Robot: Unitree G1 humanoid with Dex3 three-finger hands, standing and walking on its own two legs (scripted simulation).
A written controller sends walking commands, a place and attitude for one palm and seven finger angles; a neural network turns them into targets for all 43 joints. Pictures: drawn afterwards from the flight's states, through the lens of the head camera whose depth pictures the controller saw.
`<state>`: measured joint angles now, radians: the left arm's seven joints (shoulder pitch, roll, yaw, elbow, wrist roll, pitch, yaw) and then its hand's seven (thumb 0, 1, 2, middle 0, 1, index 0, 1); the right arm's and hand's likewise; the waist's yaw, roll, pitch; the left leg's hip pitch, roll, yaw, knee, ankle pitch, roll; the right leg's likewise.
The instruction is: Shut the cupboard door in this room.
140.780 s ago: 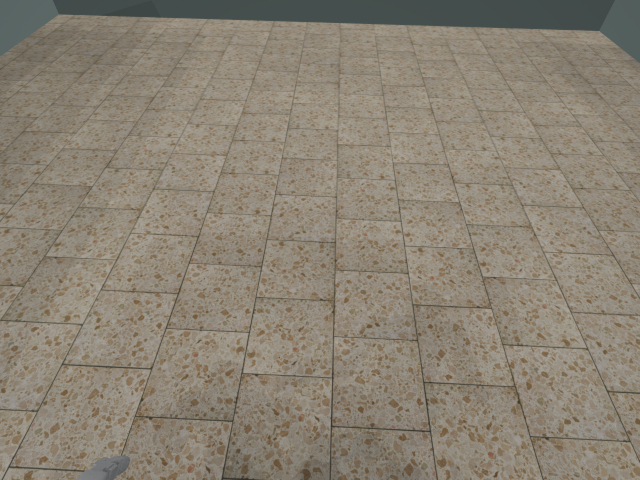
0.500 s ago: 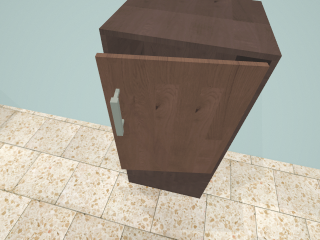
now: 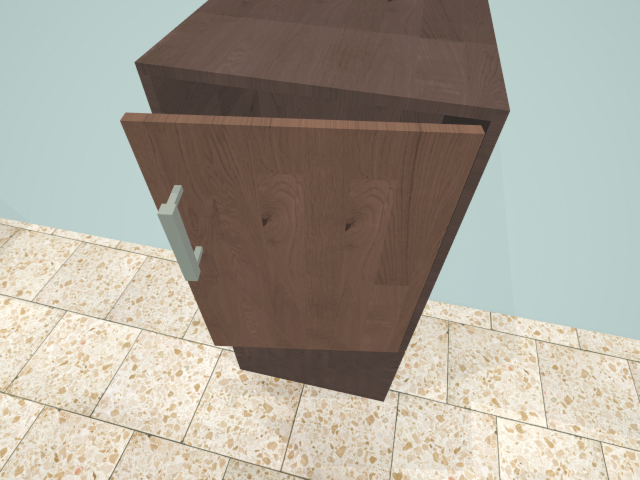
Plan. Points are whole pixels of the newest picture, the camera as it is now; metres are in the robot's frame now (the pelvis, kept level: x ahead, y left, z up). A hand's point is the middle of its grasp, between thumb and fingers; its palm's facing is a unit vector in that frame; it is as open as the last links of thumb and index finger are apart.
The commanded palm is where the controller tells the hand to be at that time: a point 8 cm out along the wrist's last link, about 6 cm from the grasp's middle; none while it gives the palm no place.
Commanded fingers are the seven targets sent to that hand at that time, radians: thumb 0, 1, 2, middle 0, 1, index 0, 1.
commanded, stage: come to a stop and stand still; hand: left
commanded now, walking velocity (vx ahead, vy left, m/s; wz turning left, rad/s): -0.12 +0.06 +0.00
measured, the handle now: (184, 235) +0.42 +0.23 +0.05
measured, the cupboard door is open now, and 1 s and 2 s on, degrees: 11 11 11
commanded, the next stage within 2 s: look again from close up in 0.54 s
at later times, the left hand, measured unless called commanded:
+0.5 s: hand out of the picture +0.04 +0.20 -0.17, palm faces +0.01 -0.98 -0.21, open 7.4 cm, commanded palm none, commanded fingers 0.00 0.90 0.90 -0.20 -0.30 -0.20 -0.30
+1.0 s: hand out of the picture +0.00 +0.20 -0.17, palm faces +0.03 -0.97 -0.22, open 7.4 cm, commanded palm none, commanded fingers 0.00 0.90 0.90 -0.20 -0.30 -0.20 -0.30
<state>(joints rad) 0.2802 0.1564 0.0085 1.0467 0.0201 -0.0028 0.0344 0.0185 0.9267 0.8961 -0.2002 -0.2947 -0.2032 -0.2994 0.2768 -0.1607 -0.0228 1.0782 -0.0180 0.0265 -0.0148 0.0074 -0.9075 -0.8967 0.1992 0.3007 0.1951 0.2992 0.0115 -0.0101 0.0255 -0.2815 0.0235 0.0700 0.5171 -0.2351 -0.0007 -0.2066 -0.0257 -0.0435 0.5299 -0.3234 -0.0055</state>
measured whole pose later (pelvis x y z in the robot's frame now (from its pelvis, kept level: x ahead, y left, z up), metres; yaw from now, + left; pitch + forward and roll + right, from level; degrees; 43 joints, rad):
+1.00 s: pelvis -0.02 +0.01 +0.00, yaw +1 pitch -3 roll +0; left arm 0.30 0.18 -0.02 0.99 0.01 0.01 0.04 0.01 0.90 0.90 -0.20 -0.29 -0.20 -0.30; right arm 0.25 -0.18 0.00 1.03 -0.02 0.02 -0.01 0.01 -0.91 -0.90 0.20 0.30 0.20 0.30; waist -0.01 0.01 0.03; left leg -0.25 0.01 0.06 0.50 -0.20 0.02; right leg -0.17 -0.04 -0.06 0.51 -0.29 0.02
